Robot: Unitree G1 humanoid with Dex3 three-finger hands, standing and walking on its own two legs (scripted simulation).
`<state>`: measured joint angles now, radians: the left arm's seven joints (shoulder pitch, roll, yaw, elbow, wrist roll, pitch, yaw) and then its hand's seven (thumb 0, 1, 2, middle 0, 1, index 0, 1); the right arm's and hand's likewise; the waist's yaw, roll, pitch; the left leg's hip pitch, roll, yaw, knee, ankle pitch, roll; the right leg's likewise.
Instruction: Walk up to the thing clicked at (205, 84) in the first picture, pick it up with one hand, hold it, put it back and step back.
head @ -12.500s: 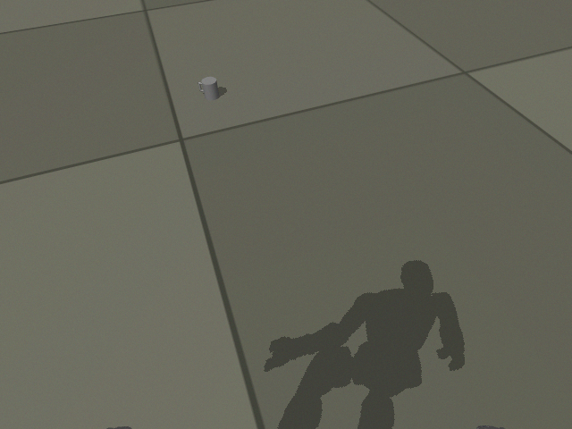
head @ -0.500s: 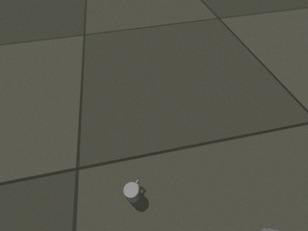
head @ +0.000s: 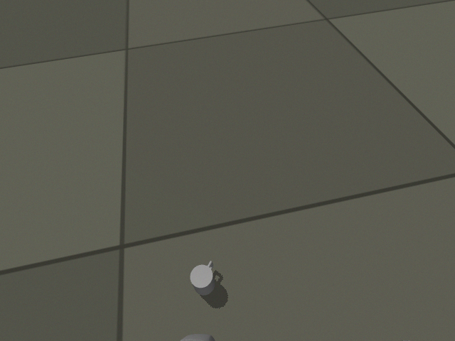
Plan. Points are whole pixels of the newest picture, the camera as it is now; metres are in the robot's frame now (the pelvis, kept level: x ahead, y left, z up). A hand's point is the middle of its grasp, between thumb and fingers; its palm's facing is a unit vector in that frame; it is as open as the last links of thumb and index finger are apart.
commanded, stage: walk up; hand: left
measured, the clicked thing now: (204, 276) +0.43 +0.16 -0.72
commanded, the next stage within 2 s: none
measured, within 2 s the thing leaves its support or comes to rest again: neither
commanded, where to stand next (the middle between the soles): +0.04 -0.02 m, yaw +0 degrees
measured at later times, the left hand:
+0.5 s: hand out of the picture +0.08 +0.28 -0.19, palm faces -0.13 -0.93 -0.33, open 7.3 cm
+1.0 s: hand out of the picture +0.04 +0.35 -0.16, palm faces -0.02 -0.86 -0.51, open 7.3 cm
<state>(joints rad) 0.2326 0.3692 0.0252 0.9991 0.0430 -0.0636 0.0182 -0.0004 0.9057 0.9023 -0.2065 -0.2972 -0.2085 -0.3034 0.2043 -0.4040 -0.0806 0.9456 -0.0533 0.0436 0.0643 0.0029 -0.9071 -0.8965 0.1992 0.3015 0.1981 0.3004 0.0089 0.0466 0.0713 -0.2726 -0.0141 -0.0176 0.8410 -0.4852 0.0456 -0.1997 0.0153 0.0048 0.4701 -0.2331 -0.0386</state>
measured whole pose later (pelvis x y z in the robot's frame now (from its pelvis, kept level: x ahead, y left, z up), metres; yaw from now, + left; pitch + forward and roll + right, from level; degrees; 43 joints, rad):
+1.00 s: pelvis +0.00 +0.04 -0.04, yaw -1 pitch -3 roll +0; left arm 0.28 0.46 0.06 0.88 0.01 0.00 0.03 0.00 0.91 0.90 -0.20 -0.30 -0.21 -0.30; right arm 0.22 -0.40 -0.07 0.83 -0.01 -0.03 0.03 0.00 -0.91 -0.90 0.20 0.30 0.20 0.30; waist 0.02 0.03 0.14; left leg -0.43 -0.01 -0.02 0.80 -0.31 0.01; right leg -0.39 -0.07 0.11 1.04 -0.55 -0.02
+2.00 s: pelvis -0.01 +0.03 -0.02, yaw +0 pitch -4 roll +0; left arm 0.24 0.49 0.09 0.86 0.03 0.07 -0.02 0.00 0.91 0.90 -0.20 -0.30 -0.20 -0.30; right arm 0.24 -0.38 -0.03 0.86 -0.01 -0.07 -0.04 0.00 -0.90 -0.90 0.21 0.30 0.21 0.30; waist 0.02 -0.08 0.14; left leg -0.36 0.03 0.03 0.72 -0.30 0.01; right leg -0.56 -0.01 0.10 1.20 -0.44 -0.01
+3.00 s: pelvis -0.04 +0.00 -0.02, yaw -1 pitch -3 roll +0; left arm 0.12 0.40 0.05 0.93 0.01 0.05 -0.02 0.00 0.91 0.90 -0.20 -0.30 -0.20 -0.30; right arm 0.24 -0.43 -0.05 0.90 -0.01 -0.03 -0.03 0.00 -0.90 -0.90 0.20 0.30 0.20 0.30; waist -0.01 -0.07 0.18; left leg -0.26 0.04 0.03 0.71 -0.40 -0.01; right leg -0.35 0.00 0.04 0.65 -0.26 -0.02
